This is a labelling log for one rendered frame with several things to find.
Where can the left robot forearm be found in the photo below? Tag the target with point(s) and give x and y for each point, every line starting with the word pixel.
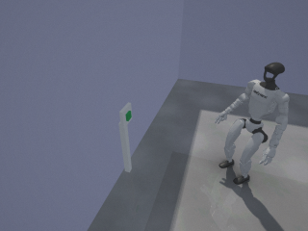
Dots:
pixel 278 132

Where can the robot left hand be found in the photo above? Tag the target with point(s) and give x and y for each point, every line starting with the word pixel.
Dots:
pixel 268 154

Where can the right robot upper arm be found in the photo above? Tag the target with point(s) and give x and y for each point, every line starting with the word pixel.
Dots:
pixel 245 96

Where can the robot left thigh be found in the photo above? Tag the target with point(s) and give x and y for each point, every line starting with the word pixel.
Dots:
pixel 253 145

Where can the right robot forearm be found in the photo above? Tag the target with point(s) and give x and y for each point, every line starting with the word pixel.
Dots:
pixel 234 105

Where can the left robot foot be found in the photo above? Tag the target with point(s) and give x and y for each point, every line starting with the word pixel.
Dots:
pixel 240 179

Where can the left robot upper arm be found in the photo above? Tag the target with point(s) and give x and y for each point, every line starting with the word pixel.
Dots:
pixel 282 99

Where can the button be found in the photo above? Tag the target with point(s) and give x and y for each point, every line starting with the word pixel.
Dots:
pixel 128 115

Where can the robot right hand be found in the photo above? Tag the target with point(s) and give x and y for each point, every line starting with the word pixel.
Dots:
pixel 221 117

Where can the panel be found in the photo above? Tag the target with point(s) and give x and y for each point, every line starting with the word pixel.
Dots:
pixel 124 136

